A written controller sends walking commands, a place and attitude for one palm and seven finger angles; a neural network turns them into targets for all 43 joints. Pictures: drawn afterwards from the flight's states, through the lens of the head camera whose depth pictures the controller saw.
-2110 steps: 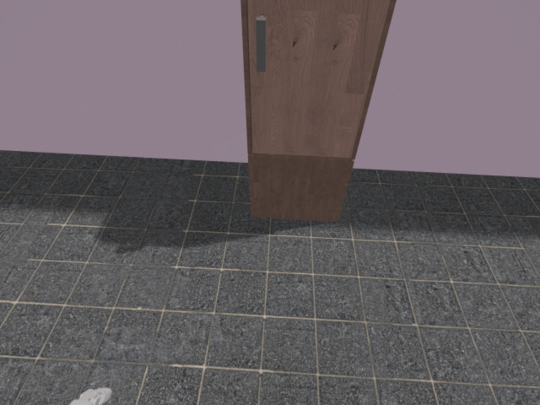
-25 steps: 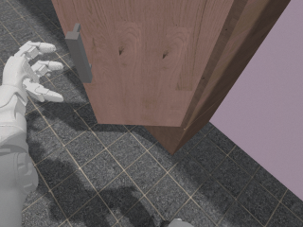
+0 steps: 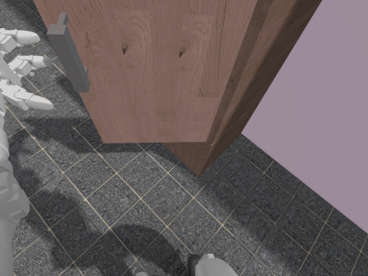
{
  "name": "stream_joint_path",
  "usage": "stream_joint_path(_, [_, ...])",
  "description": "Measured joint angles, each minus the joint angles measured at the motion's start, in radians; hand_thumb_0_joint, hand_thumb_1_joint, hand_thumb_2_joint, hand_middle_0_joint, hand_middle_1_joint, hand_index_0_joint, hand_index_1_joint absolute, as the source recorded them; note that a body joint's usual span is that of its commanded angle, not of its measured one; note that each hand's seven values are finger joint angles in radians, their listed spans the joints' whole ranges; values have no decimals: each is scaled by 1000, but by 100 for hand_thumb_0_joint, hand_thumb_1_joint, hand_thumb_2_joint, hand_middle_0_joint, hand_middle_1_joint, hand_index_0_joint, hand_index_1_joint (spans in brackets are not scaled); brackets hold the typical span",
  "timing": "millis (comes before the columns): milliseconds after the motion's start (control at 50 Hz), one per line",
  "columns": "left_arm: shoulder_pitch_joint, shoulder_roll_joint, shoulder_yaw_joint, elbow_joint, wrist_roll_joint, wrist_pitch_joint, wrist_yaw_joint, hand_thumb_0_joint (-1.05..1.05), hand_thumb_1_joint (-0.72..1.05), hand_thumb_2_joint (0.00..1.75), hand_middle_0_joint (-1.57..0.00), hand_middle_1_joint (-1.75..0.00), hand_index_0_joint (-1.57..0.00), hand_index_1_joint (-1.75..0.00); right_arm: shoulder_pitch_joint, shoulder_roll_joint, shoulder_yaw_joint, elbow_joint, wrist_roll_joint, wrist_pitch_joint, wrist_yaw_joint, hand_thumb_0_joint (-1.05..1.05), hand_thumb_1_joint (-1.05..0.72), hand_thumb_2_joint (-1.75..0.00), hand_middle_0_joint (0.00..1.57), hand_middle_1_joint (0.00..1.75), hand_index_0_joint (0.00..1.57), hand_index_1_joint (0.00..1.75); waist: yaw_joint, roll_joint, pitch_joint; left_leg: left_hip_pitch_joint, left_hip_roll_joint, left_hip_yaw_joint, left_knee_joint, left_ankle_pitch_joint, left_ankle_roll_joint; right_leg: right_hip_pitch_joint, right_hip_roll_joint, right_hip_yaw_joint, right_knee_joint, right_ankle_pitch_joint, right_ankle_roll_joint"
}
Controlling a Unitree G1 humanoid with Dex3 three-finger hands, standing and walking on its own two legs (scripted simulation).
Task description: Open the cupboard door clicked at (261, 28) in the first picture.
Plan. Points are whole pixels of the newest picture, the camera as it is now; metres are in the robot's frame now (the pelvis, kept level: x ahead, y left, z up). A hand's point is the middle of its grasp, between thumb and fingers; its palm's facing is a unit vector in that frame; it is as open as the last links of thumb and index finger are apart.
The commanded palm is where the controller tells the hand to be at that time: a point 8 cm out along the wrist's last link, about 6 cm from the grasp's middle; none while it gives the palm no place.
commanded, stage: slide the fingers in behind the handle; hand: left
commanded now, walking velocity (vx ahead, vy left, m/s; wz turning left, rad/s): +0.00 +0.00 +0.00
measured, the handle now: (73, 55) +0.55 +0.19 +0.12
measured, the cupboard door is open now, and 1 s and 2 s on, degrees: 47 47 48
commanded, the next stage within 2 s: close the thumb around the handle in 1.58 s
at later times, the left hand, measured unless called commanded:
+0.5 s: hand (53, 77) +0.49 +0.22 +0.12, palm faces -0.05 -1.00 +0.00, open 14.0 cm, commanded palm +0.47 +0.26 +0.12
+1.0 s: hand (72, 78) +0.49 +0.19 +0.12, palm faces -0.03 -1.00 -0.02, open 14.0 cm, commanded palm +0.46 +0.23 +0.12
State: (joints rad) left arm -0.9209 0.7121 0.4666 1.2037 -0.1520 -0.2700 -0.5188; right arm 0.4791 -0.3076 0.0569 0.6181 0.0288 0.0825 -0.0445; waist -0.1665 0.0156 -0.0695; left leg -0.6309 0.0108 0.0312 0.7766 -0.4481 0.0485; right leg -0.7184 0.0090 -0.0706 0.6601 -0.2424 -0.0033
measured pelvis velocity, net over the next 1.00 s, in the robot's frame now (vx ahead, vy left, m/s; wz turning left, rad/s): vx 0.00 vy -0.01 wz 0.01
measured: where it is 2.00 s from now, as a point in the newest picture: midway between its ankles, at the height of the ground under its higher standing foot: outside the picture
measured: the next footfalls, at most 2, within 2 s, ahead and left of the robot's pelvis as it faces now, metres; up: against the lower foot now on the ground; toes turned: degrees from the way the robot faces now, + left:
none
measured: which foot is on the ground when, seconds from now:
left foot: down 0.00-1.00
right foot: down 0.00-1.00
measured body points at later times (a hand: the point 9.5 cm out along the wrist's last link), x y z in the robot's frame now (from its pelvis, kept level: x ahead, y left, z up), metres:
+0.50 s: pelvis +0.01 +0.00 +0.00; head +0.10 +0.02 +0.44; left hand +0.48 +0.27 +0.12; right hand +0.04 -0.26 -0.11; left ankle -0.05 +0.08 -0.71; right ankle +0.04 -0.12 -0.71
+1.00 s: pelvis +0.00 -0.01 +0.00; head +0.09 +0.00 +0.44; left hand +0.48 +0.24 +0.12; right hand +0.01 -0.27 -0.11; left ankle -0.05 +0.08 -0.71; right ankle +0.04 -0.12 -0.71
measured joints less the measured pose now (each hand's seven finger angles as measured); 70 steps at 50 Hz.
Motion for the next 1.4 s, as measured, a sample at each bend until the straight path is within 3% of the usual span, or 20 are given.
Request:
stream_joint_path(100, [7,-19,-18,-5,6,18,19,-2,-50,30,-30,-120,-30,-120,-8,5,-2,-10,-2,-4,3,1,-91,-90,20,30,20,30,0,1,-6,6,-1,-1,-4,0,1,7,-1,-1,-5,0,1])
stream_joint_path(500, [43,-161,-78,-73,5,-8,121,-2,-50,30,-30,-120,-30,-120,-80,32,-7,-28,-6,-23,26,0,-91,-90,20,30,20,30,37,14,-21,41,-7,-5,-7,-10,1,36,-6,-3,7,-20,3])
stream_joint_path(760, [50,-203,-99,-92,-1,-17,155,-2,-50,30,-30,-120,-30,-120,-63,28,-15,-6,-5,-28,26,0,-91,-90,20,30,20,30,38,15,-16,53,-5,-5,-15,-4,-5,45,-5,-3,8,-19,-3])
stream_joint_path(900, [39,-201,-95,-72,28,-13,188,-2,-50,30,-30,-120,-30,-120,-61,26,-17,-10,-6,-36,25,0,-91,-90,20,30,20,30,26,11,-10,51,-5,0,-17,4,-8,37,-4,2,13,-13,-8])
stream_joint_path(1280, [-7,-231,-130,-31,18,-35,227,-2,-50,30,-28,-120,-29,-120,-59,24,-17,16,-7,-63,23,0,-91,-90,20,30,20,30,26,10,0,39,-9,-4,-11,12,-10,26,-9,-1,22,-9,-11])
stream_joint_path(1400, [-7,-233,-128,-38,39,-42,249,-2,-50,30,-29,-120,-29,-120,-57,27,-21,12,-12,-71,26,0,-91,-90,20,30,20,30,23,12,-4,32,-11,-2,-10,10,-10,16,-10,1,27,-11,-10])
